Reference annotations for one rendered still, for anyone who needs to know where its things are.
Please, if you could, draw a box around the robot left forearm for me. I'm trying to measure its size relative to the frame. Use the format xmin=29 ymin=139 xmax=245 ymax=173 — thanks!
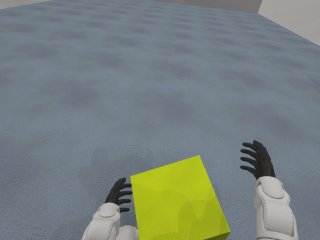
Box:
xmin=81 ymin=202 xmax=121 ymax=240

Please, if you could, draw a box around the carton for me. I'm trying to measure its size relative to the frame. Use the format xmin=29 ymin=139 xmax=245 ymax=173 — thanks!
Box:
xmin=130 ymin=155 xmax=231 ymax=240

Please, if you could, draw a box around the robot left hand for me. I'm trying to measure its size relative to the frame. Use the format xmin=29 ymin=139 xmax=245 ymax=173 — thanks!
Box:
xmin=105 ymin=177 xmax=133 ymax=213

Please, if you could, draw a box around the robot left thigh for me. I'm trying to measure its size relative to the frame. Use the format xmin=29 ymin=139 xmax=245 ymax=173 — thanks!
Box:
xmin=116 ymin=225 xmax=139 ymax=240

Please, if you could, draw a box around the robot right forearm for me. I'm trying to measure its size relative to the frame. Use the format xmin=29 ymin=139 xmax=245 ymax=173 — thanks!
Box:
xmin=253 ymin=176 xmax=299 ymax=240

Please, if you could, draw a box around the robot right hand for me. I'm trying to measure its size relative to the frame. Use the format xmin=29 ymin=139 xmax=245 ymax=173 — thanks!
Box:
xmin=240 ymin=140 xmax=276 ymax=181

